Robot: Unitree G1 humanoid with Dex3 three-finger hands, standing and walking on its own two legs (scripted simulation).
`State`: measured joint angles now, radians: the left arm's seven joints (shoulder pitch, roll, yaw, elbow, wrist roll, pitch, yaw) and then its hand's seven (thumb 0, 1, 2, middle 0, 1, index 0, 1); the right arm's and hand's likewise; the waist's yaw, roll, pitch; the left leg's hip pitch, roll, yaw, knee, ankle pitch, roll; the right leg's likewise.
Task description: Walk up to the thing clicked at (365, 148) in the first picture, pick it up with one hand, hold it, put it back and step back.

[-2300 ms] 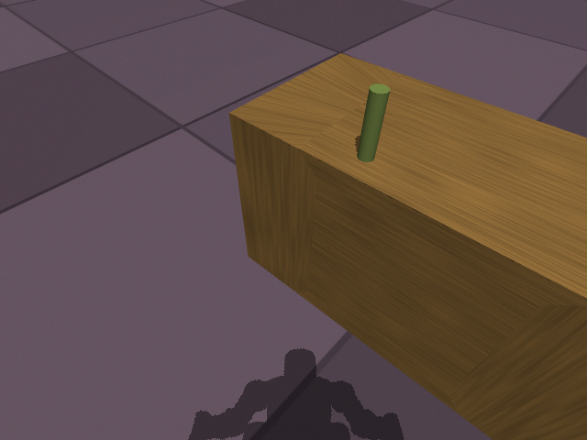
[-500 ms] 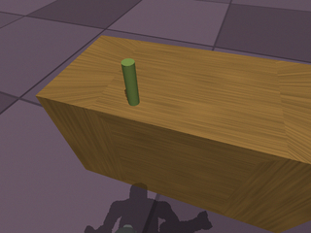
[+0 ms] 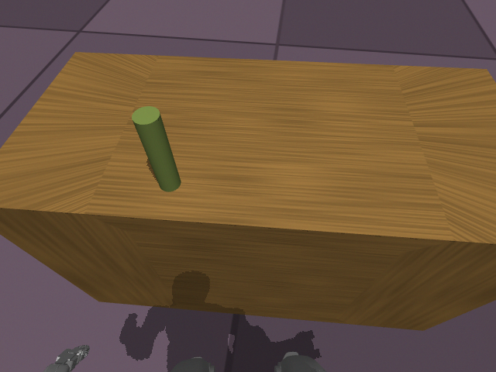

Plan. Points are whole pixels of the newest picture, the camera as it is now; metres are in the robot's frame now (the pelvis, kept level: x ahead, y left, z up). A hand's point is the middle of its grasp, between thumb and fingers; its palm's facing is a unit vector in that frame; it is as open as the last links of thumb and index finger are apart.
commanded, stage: walk up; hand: left
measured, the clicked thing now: (159, 153) +0.49 +0.16 +0.05
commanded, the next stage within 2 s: stand in 1.90 s
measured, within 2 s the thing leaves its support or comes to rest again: neither
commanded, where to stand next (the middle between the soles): +0.07 -0.01 m, yaw -6 degrees
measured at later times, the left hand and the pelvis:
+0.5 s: hand out of the picture +0.09 +0.27 -0.14, palm faces -0.15 -0.90 -0.40, open 7.4 cm; pelvis -0.02 -0.01 +0.00, yaw -6 degrees
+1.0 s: hand out of the picture +0.11 +0.24 -0.12, palm faces -0.13 -0.93 -0.35, open 7.4 cm; pelvis -0.01 -0.01 +0.03, yaw -7 degrees
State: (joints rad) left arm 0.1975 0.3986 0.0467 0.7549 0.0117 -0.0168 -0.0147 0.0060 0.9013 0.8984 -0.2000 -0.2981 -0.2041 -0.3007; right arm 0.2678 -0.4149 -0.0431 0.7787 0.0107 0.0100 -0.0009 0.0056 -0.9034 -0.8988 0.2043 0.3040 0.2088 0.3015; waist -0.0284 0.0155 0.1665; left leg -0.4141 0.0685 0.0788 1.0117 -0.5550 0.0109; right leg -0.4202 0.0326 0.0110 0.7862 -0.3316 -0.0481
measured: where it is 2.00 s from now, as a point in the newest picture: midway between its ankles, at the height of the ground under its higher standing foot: outside the picture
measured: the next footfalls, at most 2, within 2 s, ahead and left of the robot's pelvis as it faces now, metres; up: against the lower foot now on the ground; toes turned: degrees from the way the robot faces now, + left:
left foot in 0.18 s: +0.07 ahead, +0.13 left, +0.00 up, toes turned -6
right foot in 0.46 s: +0.02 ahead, -0.14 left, +0.00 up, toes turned -5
